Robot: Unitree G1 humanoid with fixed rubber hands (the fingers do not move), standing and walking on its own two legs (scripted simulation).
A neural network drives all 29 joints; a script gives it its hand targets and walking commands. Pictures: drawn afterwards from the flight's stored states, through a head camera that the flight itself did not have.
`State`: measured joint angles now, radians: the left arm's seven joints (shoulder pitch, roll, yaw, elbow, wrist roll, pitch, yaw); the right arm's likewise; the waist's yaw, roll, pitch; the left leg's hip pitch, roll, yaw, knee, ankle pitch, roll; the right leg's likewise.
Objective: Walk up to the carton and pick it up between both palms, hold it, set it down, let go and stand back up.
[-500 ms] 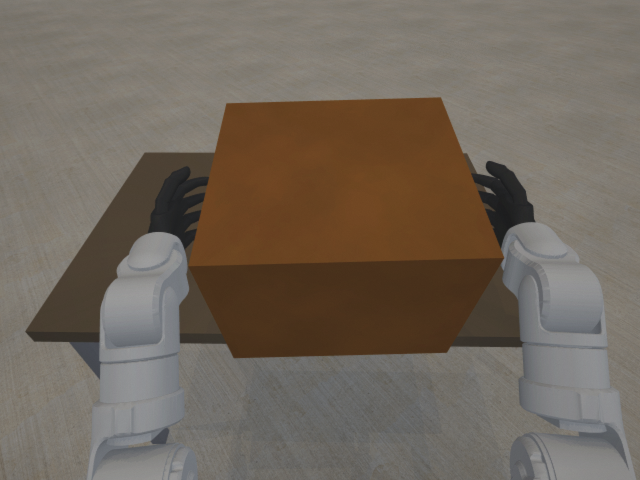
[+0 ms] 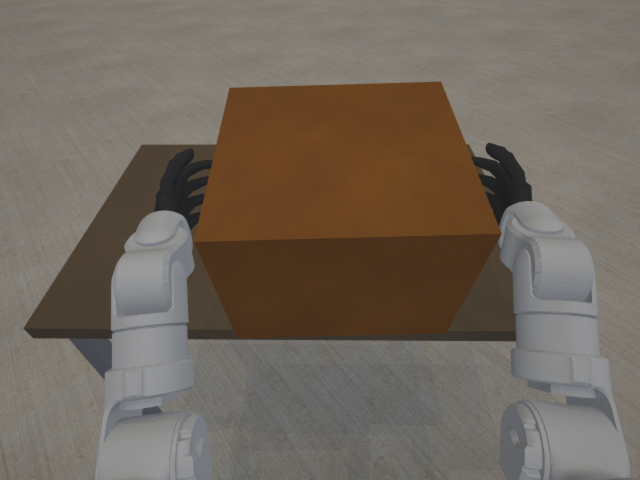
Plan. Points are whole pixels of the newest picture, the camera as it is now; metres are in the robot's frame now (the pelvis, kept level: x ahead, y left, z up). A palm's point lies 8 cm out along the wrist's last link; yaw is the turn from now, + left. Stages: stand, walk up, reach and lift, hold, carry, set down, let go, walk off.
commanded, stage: hold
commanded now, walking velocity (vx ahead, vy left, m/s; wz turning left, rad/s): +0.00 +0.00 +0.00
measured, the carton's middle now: (338, 211) +0.43 +0.01 +0.13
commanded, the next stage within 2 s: set down in 1.76 s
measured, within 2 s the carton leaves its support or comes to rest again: neither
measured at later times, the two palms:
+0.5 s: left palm (169, 234) +0.31 +0.19 +0.19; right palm (520, 233) +0.32 -0.19 +0.18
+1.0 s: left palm (157, 226) +0.33 +0.21 +0.18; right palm (501, 214) +0.34 -0.17 +0.20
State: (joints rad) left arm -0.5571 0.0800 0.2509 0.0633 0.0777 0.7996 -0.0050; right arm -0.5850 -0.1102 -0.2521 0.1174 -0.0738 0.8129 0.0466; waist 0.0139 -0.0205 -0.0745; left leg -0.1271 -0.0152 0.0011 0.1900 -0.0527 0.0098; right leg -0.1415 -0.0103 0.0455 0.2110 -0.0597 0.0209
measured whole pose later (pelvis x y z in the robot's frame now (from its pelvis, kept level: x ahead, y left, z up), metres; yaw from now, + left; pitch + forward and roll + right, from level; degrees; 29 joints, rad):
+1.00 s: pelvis -0.03 +0.01 +0.00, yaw +0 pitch -3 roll -1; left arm -0.66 0.09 0.29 0.25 0.11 0.72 -0.02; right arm -0.68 -0.12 -0.28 0.30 -0.12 0.73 0.06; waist 0.00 -0.02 -0.05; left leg -0.18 -0.01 0.01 0.31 -0.08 0.03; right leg -0.19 0.00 0.05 0.33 -0.19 0.03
